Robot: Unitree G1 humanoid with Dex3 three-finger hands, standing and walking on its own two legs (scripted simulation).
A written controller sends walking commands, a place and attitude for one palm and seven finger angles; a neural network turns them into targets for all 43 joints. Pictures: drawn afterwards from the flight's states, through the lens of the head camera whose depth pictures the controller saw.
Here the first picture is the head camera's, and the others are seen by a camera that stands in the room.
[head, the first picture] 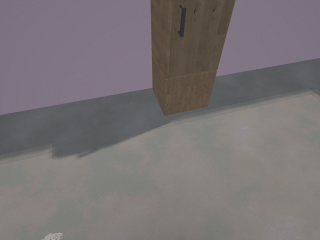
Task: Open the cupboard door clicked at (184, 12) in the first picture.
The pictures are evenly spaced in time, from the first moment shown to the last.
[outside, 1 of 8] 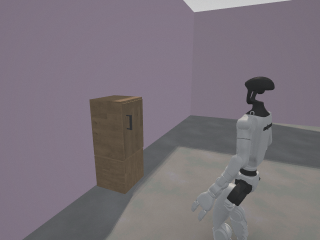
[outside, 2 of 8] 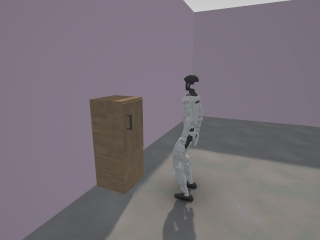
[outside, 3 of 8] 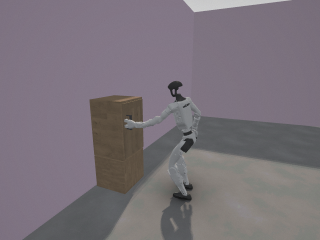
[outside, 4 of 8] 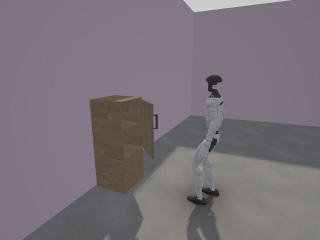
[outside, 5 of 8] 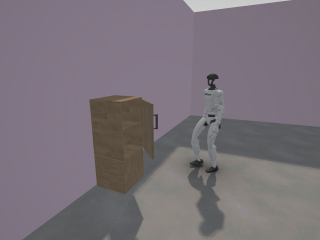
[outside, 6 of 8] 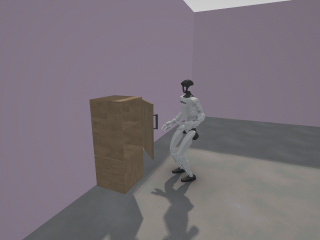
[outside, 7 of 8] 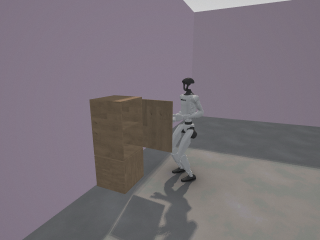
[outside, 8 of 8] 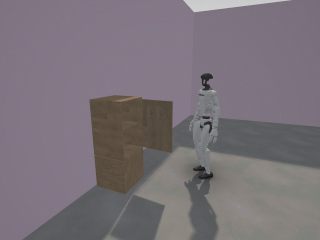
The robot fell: no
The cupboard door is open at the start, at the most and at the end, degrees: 0 88 87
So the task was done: yes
